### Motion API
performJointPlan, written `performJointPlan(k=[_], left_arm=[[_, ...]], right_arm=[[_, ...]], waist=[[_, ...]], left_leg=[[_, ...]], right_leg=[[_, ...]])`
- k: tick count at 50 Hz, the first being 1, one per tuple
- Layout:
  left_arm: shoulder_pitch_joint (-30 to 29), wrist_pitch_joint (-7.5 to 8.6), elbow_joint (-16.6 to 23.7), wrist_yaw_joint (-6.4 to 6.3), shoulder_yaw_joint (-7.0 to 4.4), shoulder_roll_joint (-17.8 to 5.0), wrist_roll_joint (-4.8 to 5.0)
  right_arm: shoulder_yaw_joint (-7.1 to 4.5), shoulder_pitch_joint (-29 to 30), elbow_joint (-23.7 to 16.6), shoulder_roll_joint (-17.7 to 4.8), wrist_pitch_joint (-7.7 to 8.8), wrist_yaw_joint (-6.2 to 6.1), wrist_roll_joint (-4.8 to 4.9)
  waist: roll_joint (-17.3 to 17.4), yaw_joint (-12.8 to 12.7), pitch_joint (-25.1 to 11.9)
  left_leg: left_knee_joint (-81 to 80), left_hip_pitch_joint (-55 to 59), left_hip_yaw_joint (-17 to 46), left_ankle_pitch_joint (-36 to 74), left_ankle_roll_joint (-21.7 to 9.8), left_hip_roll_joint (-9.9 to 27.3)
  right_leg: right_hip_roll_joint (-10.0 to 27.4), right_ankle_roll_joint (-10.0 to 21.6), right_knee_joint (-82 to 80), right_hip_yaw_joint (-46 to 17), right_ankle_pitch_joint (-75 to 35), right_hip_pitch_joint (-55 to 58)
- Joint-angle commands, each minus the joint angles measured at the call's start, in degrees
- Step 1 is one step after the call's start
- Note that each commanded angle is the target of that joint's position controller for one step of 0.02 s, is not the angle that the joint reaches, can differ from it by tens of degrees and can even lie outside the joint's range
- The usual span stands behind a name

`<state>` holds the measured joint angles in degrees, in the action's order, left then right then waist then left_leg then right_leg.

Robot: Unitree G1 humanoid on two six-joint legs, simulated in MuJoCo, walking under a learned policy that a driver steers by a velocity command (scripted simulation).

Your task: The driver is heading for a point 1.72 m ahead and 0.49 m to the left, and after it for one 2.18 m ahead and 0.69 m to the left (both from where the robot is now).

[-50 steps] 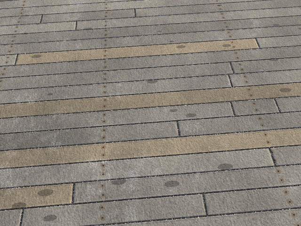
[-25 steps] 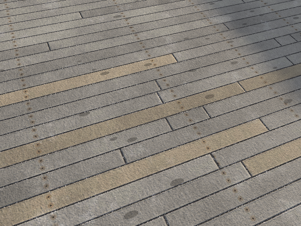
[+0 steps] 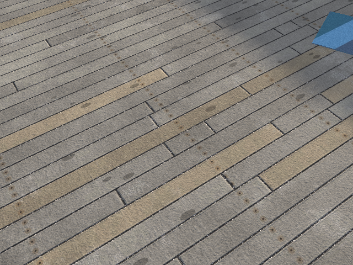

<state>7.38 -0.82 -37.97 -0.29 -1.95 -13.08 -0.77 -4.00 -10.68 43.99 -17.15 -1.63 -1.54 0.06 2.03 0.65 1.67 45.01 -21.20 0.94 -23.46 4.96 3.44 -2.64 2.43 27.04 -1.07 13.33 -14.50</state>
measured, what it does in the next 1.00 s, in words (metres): steps on the spot: left foot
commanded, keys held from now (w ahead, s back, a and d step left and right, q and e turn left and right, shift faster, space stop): no key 0.84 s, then w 0.16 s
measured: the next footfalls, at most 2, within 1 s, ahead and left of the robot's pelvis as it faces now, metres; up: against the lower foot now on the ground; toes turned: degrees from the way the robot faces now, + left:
left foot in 0.08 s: +0.03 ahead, +0.15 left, +0.00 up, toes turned +0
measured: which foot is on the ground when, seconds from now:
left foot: up 0.00-0.06, down 0.08-1.00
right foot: down 0.00-1.00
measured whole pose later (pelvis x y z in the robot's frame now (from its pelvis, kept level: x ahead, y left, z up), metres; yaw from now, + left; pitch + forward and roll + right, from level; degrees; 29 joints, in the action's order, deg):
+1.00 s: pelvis +0.02 +0.03 -0.01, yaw +0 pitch -1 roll +0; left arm 13.6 1.1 -60.4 -1.7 -2.8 -12.8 1.0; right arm -1.9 -16.2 58.3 -13.5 1.7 -2.0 1.2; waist 0.3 0.2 0.1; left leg 31.8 -10.8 -0.2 -20.9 -0.9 0.3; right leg -0.5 2.0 36.1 -1.0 24.4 -14.4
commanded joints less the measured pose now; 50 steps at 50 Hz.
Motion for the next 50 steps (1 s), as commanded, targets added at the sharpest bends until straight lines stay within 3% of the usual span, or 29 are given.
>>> performJointPlan(k=[1, 3, 4, 5, 6, 7, 8, 11, 21, 42, 44, 46, 50], left_arm=[[-1.2, 0.50, 2.1, -0.11, -2.08, -8.3, 0.16], [-0.9, 0.72, 0.7, 0.06, -1.37, -6.8, 0.73], [0.9, 1.18, -0.1, 0.20, -1.09, -6.0, 0.03], [3.5, 1.62, -0.4, 0.59, -1.52, -6.7, -0.48], [1.1, 1.52, -0.6, 0.51, -1.30, -6.4, -0.77], [-0.8, 1.27, -0.7, 0.34, -1.67, -7.8, -0.44], [-1.7, 1.00, -0.7, 0.04, -1.63, -6.9, -0.12], [-0.6, 0.23, -1.8, -0.44, -1.68, -6.3, -0.11], [1.9, 0.42, -7.5, -1.10, -2.06, -5.9, 0.32], [3.4, 0.38, -19.1, -2.14, -1.70, -5.7, 0.71], [4.8, 0.24, -20.4, -2.24, -1.78, -5.6, 1.19], [4.2, 0.81, -20.0, -2.25, -1.92, -6.0, 1.53], [1.9, 4.44, -18.6, -0.64, -1.18, -2.5, 2.21]], right_arm=[[-0.44, 1.0, -3.5, -3.7, 0.92, 0.14, 0.18], [-0.05, -1.3, -2.3, -3.4, 1.37, 0.45, -0.78], [-0.27, -1.8, -2.4, -5.7, 1.58, 0.32, -1.46], [-1.17, -0.7, -2.0, -9.6, 1.60, 0.23, -0.97], [-0.95, 0.3, -1.5, -7.0, 1.76, 0.57, -0.46], [-0.15, 0.8, -1.9, -4.6, 2.05, 0.84, -0.85], [0.03, 1.2, -1.5, -4.3, 2.37, 0.81, -1.28], [0.45, 0.3, -0.5, -3.6, 3.43, 0.66, -0.99], [1.05, -0.5, 2.5, -3.1, 3.23, -0.04, -0.66], [1.69, -2.2, 11.2, -2.0, 2.85, -0.45, -0.38], [1.43, -3.7, 12.4, -2.5, 2.52, -0.72, 0.12], [1.03, -3.9, 12.0, -3.7, 2.57, -1.05, 0.68], [-0.59, -8.4, 13.1, -7.9, 4.72, -0.57, 1.60]], waist=[[-9.9, -0.9, -5.4], [-7.4, 1.1, -4.7], [-4.2, 0.0, -5.4], [2.1, -3.3, -4.5], [4.2, -1.8, -3.9], [2.0, -0.6, -2.4], [2.2, -0.7, -2.2], [1.9, -0.6, -2.1], [-2.2, -0.3, -1.5], [-1.9, -0.6, -0.1], [-1.2, -0.6, -0.5], [0.2, -0.2, 4.5], [8.5, 0.7, 7.2]], left_leg=[[-10.0, 4.3, -0.3, 3.1, -0.6, -0.3], [-22.8, 12.4, 0.1, 17.4, -2.2, -0.3], [-22.6, 16.6, 4.0, 26.3, -3.5, 3.1], [-19.1, 15.2, 3.7, 25.4, -5.5, 4.3], [-19.9, 9.6, 3.7, 15.3, -6.9, 3.2], [-21.3, 7.4, 3.2, 11.5, -6.5, 2.3], [-21.4, 7.0, 3.0, 11.6, -5.6, 1.9], [-20.9, 7.3, 2.3, 13.6, -4.8, 1.4], [-20.6, 8.2, 1.6, 13.6, -5.2, 0.2], [-22.4, 8.9, 0.4, 14.8, -5.5, -1.4], [-22.4, 8.3, -0.2, -1.1, -6.8, -2.6], [-24.4, 4.5, 3.8, -18.2, -9.5, -0.5], [-34.8, 7.0, 24.2, -25.1, -17.7, 13.8]], right_leg=[[14.1, 10.4, -6.0, -12.5, -17.5, 4.7], [11.9, 6.8, -5.5, -11.8, -10.7, 1.2], [9.5, 3.8, -4.2, -10.5, -5.6, -1.0], [5.7, 1.7, -4.5, -6.9, -0.7, -2.0], [3.6, -0.3, -3.7, -4.1, 0.8, 1.8], [3.8, -0.4, -2.5, -4.3, 1.1, 2.2], [4.1, 0.1, -2.0, -4.3, 0.0, 2.4], [4.1, 0.2, -1.6, -4.5, -3.7, 2.6], [4.2, -1.0, -1.7, -4.0, -6.7, 3.3], [3.9, -1.6, -3.0, -2.7, -8.2, 4.8], [1.8, -0.8, -1.6, -0.5, 8.1, 3.5], [1.3, 0.6, 0.2, -0.4, 23.4, -3.5], [2.2, 0.7, 14.5, 2.7, 11.4, -11.0]])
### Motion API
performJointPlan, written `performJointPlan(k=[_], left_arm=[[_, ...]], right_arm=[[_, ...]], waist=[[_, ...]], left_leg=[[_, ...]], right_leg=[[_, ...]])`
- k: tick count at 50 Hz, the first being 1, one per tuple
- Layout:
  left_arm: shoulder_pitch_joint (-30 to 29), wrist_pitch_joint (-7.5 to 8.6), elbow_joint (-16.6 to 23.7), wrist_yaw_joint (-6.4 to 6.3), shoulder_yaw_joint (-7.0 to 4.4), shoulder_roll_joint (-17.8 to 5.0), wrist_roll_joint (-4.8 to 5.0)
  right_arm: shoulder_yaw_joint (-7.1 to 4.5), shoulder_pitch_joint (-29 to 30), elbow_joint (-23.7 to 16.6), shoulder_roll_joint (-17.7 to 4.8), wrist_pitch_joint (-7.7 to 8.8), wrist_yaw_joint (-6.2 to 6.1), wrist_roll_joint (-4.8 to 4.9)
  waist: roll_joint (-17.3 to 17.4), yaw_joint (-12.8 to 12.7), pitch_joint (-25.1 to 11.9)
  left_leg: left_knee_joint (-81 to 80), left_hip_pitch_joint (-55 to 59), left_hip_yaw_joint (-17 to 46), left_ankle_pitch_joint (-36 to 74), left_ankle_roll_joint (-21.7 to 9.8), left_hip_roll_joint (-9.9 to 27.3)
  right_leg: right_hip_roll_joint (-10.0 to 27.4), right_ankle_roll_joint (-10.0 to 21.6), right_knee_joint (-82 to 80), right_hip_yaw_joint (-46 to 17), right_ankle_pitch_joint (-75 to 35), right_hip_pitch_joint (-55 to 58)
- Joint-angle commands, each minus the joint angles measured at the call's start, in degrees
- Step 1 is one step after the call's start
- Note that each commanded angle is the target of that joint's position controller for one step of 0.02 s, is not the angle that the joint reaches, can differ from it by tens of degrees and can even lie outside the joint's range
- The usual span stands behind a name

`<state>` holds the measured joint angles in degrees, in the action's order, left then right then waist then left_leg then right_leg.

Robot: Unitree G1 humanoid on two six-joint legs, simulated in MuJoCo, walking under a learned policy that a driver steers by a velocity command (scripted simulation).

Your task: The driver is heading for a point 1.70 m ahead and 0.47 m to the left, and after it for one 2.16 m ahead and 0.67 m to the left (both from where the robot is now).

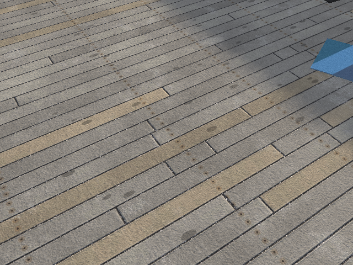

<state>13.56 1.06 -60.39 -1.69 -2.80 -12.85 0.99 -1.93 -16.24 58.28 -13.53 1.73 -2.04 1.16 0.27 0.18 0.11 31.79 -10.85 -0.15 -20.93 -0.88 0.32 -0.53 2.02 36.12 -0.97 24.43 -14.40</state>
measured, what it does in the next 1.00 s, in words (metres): walks ahead: left foot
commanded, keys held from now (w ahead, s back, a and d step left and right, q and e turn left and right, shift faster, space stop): w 1.00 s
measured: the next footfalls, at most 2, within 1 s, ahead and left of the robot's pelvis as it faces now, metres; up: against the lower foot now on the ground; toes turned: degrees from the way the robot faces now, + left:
left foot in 0.54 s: +0.41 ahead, +0.12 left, +0.00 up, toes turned +3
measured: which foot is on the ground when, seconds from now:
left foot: down 0.00-0.10, up 0.12-0.52, down 0.54-1.00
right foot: down 0.00-0.56, up 0.58-1.00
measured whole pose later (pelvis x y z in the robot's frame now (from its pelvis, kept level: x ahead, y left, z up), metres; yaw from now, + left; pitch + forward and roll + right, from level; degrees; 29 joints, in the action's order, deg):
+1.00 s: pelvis +0.48 +0.03 +0.01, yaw +0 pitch +2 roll +2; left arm 1.8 5.0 -49.6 1.0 -2.5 -13.9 0.9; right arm -2.4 -21.8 58.1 -14.3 4.7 -0.1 0.7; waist -2.0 4.7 0.5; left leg 10.8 2.8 -2.7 -15.4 -2.3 -4.1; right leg 5.5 0.9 31.8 -0.7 -4.4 -35.9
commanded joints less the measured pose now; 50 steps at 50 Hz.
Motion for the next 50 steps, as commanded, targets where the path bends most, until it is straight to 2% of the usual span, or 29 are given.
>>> performJointPlan(k=[1, 2, 4, 5, 6, 7, 8, 9, 10, 11, 12, 14, 17, 22, 24, 25, 26, 27, 28, 29, 30, 31, 32, 34, 36, 39, 41, 45, 50], left_arm=[[-3.9, 3.09, 3.7, 1.23, -0.37, -3.0, 0.63], [-2.3, 3.47, 3.1, 1.51, -0.44, -3.0, 0.84], [6.6, 3.74, -0.9, 1.54, -1.05, -3.6, 0.74], [12.7, 3.78, -2.7, 1.31, -2.01, -6.6, 0.35], [19.8, 4.08, -3.9, 1.69, -3.72, -13.7, 0.48], [18.7, 4.99, -3.3, 2.15, -2.61, -11.4, -0.68], [15.0, 5.74, -2.1, 2.14, -1.47, -7.7, -0.69], [12.9, 6.07, -1.1, 2.33, -0.93, -6.3, -0.58], [11.4, 5.93, -0.5, 2.53, -0.69, -6.4, -0.40], [11.1, 5.53, -0.2, 2.56, 0.07, -4.5, -0.60], [11.9, 5.07, -0.4, 2.41, 0.38, -4.2, -0.82], [13.1, 4.27, -0.4, 1.66, 0.59, -4.7, -0.90], [13.0, 3.91, 0.6, 0.55, 0.34, -7.4, -1.10], [15.4, 4.06, -0.5, 0.37, -0.55, -8.8, 0.27], [14.0, 3.55, -0.1, 0.44, -1.09, -9.8, -0.04], [13.1, 3.07, 0.2, 0.48, -1.38, -10.5, -0.37], [12.4, 2.46, 0.6, 0.49, -1.23, -9.9, -0.81], [12.2, 2.22, 1.9, 0.55, -0.57, -8.7, -1.46], [19.7, 3.27, 2.7, 1.24, 1.74, 0.3, -1.09], [17.6, 5.14, 1.9, 1.69, 1.26, -2.4, 0.07], [11.4, 6.17, 4.3, 1.91, -0.10, -6.9, 1.80], [7.6, 6.63, 5.4, 1.50, -0.27, -7.9, 1.87], [5.8, 6.44, 5.6, 0.84, -0.81, -7.9, 1.03], [8.2, 4.94, 5.2, 0.50, -0.97, -5.6, 0.16], [7.9, 3.73, 5.8, 0.36, -1.04, -4.4, 0.19], [-0.4, 3.43, 9.2, 0.24, -1.46, -5.9, -0.67], [-4.5, 3.88, 10.6, 0.61, -1.40, -5.5, -0.89], [-12.8, 4.50, 13.0, 1.71, -0.56, -4.1, -0.32], [-19.3, 5.17, 16.3, 3.52, -0.11, -5.0, 0.17]], right_arm=[[-2.61, -1.4, -1.8, -11.1, 1.63, 0.16, 0.46], [-2.47, 0.9, -2.8, -10.6, 1.76, 0.41, 0.55], [-2.03, 6.3, -4.9, -9.2, 1.63, 0.96, 0.98], [-1.18, 7.8, -5.9, -6.3, 1.98, 1.21, 0.45], [-0.67, 8.6, -8.4, -3.7, 2.96, 1.02, 0.37], [-1.18, 9.7, -8.9, -5.9, 3.87, 0.92, 1.21], [-1.33, 7.9, -8.4, -6.3, 4.53, 1.47, 2.06], [-1.27, 6.6, -7.4, -6.0, 4.97, 2.00, 1.95], [-1.57, 7.4, -7.5, -6.3, 5.31, 2.26, 1.34], [-1.98, 8.6, -7.7, -6.7, 5.28, 2.56, 0.60], [-1.85, 9.0, -8.0, -5.6, 5.12, 3.05, 0.46], [-1.31, 11.6, -9.0, -3.7, 4.49, 3.69, 0.13], [-0.05, 19.9, -12.3, -1.6, 4.03, 3.82, 0.13], [-0.27, 24.2, -14.9, -4.5, 3.79, 4.52, 0.72], [-1.24, 21.0, -14.6, -6.6, 4.03, 4.73, 0.55], [-2.16, 16.1, -13.4, -8.2, 3.97, 4.57, 0.50], [-3.51, 6.6, -10.4, -10.2, 3.71, 4.21, 0.70], [-4.58, -3.7, -7.9, -12.9, 3.35, 3.66, 0.45], [-5.48, -9.4, -6.2, -17.7, 3.13, 3.72, -0.88], [-3.97, -7.6, -6.3, -13.1, 3.28, 4.03, -0.60], [-3.06, -1.6, -6.8, -10.3, 3.73, 4.09, -0.31], [-2.47, 3.8, -8.1, -8.5, 4.19, 4.23, -0.42], [-2.03, 7.0, -8.4, -7.0, 4.56, 4.57, -1.04], [-1.43, 8.3, -7.7, -4.8, 5.21, 5.06, -1.78], [-1.55, 6.8, -6.4, -5.8, 5.24, 4.58, -1.58], [-1.90, 2.8, -5.1, -8.0, 5.14, 3.09, -1.33], [-1.94, 0.5, -4.6, -8.5, 4.76, 2.35, -1.20], [-2.02, -4.1, -3.2, -9.6, 4.29, 1.74, -0.54], [-2.45, -8.6, -1.0, -10.1, 2.68, 1.48, -0.19]], waist=[[9.1, 0.3, 9.3], [8.7, -1.3, 9.0], [6.1, -5.7, 7.7], [-1.7, -7.4, 5.2], [-17.6, -8.6, 2.7], [-14.1, -7.7, 3.8], [-8.2, -5.1, 6.0], [-5.7, -3.8, 5.5], [-3.7, -3.1, 5.9], [-3.0, -2.8, 5.5], [-5.0, -2.6, 5.0], [-4.8, -3.0, 5.2], [-4.6, -4.4, 7.5], [-5.8, -3.4, 9.0], [-6.4, -0.5, 5.6], [-7.4, 2.3, 1.7], [-7.1, 7.0, -4.0], [-4.1, 10.9, -10.6], [12.7, 6.7, -20.5], [12.4, 7.3, -20.7], [9.8, 5.7, -10.1], [4.4, 3.8, -5.1], [1.2, 1.7, -2.1], [3.6, -1.3, -1.5], [3.8, -2.4, -0.2], [2.2, -0.8, 3.2], [1.9, 0.4, 3.4], [1.9, 3.2, 4.1], [2.1, 4.4, 5.5]], left_leg=[[-22.1, -5.1, 25.9, -25.1, -12.1, 17.8], [-21.4, -6.9, 22.9, -22.6, -11.0, 16.5], [-14.3, -15.3, 12.6, -13.8, -6.7, 9.5], [-0.7, -20.2, 5.3, -5.3, -3.5, 4.5], [18.2, -30.4, -3.3, -4.5, -0.1, -2.4], [30.8, -36.4, 2.5, -11.3, -0.7, -1.6], [36.7, -40.5, 5.3, -7.4, -2.2, 1.3], [37.6, -41.3, 5.0, -2.2, -3.4, 3.2], [35.6, -42.1, 4.3, 2.2, -3.8, 4.8], [33.4, -40.6, 3.5, 5.7, -3.7, 6.0], [30.9, -38.0, 2.4, 7.4, -3.0, 6.5], [24.7, -35.8, 0.0, 10.6, -0.8, 6.1], [10.1, -28.6, -2.8, 17.9, 0.8, 3.7], [-0.2, -23.0, -1.8, 21.9, -1.8, 2.4], [-1.0, -17.8, -2.3, 19.6, -3.7, 0.9], [-0.2, -11.1, -3.5, 17.9, -4.9, -0.9], [-0.1, 0.5, -4.7, 17.1, -6.4, -2.7], [1.3, 17.5, 3.3, 14.3, -9.1, 4.2], [-7.1, 35.5, 33.4, -3.9, -18.8, 19.7], [-17.2, 33.6, 46.4, -10.1, -18.6, 21.2], [-18.0, 24.9, 37.6, -8.4, -15.2, 19.6], [-18.9, 15.3, 28.9, -0.8, -13.4, 17.7], [-20.2, 7.1, 22.1, 6.4, -12.1, 15.3], [-22.2, -0.3, 14.5, 14.4, -11.4, 11.9], [-25.1, -3.7, 11.8, 12.8, -12.9, 11.4], [-27.1, -2.0, 10.1, 14.7, -13.4, 11.6], [-27.1, 0.4, 8.1, 17.2, -12.2, 10.9], [-26.9, 3.4, 4.6, 18.4, -10.7, 10.0], [-22.0, 14.2, 5.1, 23.2, -10.2, 13.9]], right_leg=[[1.2, 2.0, 5.6, 1.9, 0.2, -9.9], [1.2, 3.0, 1.7, 2.5, 1.1, -6.1], [-0.4, 3.5, -10.1, 3.2, -5.5, 10.8], [5.7, 4.9, -14.9, -7.1, -3.4, 18.0], [17.5, 12.0, -24.5, -29.7, 4.7, 25.1], [22.6, 15.8, -26.9, -39.6, 4.5, 24.2], [21.8, 14.9, -25.7, -34.8, 1.6, 24.6], [19.3, 12.6, -25.5, -28.3, -2.0, 24.7], [18.1, 10.8, -26.1, -23.6, -7.1, 24.4], [16.1, 8.9, -26.7, -18.7, -14.2, 23.5], [15.1, 8.6, -27.0, -15.2, -19.9, 21.6], [13.2, 8.7, -28.1, -9.9, -25.5, 19.1], [10.9, 8.1, -30.7, -4.9, -25.4, 11.3], [14.3, 7.2, -31.0, -3.2, -27.8, 14.9], [15.3, 5.9, -25.1, -1.9, -42.5, 18.9], [14.9, 5.0, -18.7, -0.8, -53.3, 19.7], [12.6, 3.7, -7.6, 1.0, -59.1, 17.2], [10.3, 2.0, 8.4, 1.9, -47.6, 5.2], [-1.3, -1.8, 32.3, 1.9, -11.5, -15.8], [-2.1, -0.5, 41.3, -7.1, 6.6, -22.1], [1.2, 0.8, 44.3, -6.1, 3.3, -27.4], [4.5, 1.5, 42.0, -4.8, -2.5, -25.6], [6.8, 1.6, 38.5, -3.8, -6.7, -22.6], [9.4, 1.6, 33.9, -4.3, -9.8, -15.9], [10.0, 0.8, 30.5, -3.4, -10.7, -16.2], [10.6, -1.4, 20.3, -2.9, -18.2, -23.9], [9.9, -1.8, 12.4, -2.3, -25.0, -25.6], [7.1, -1.9, -0.1, 0.4, -32.3, -22.6], [5.6, -0.2, -6.6, 0.3, -26.6, -24.9]])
